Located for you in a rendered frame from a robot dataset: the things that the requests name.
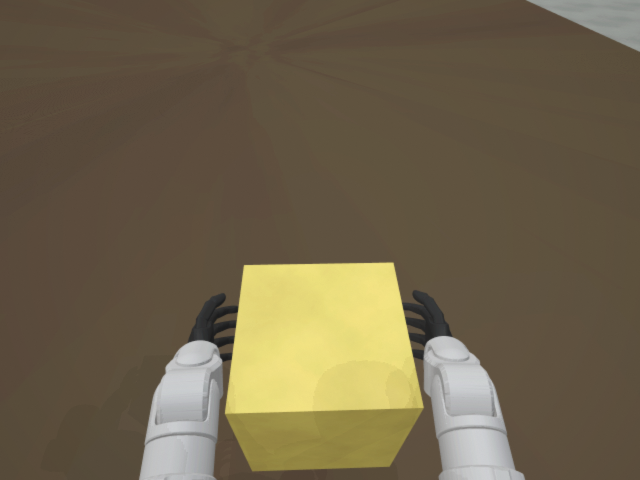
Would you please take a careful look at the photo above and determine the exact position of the carton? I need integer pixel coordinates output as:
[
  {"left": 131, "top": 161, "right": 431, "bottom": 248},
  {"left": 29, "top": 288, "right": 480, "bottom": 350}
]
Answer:
[{"left": 225, "top": 263, "right": 424, "bottom": 471}]

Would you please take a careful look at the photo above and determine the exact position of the right robot hand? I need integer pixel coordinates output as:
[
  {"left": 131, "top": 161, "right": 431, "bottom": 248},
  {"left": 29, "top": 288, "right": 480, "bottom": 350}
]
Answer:
[{"left": 402, "top": 290, "right": 453, "bottom": 360}]

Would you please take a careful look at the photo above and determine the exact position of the robot left forearm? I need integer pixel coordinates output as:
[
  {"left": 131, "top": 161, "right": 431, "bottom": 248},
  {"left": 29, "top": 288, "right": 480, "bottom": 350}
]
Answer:
[{"left": 139, "top": 340, "right": 223, "bottom": 480}]

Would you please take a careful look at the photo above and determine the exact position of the robot right forearm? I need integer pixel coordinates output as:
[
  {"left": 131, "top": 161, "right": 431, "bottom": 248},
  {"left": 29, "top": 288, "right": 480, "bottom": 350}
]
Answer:
[{"left": 423, "top": 336, "right": 525, "bottom": 480}]

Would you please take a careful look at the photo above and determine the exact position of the left robot hand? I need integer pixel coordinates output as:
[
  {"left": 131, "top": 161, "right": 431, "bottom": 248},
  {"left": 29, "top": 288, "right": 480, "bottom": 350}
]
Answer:
[{"left": 188, "top": 293, "right": 239, "bottom": 362}]

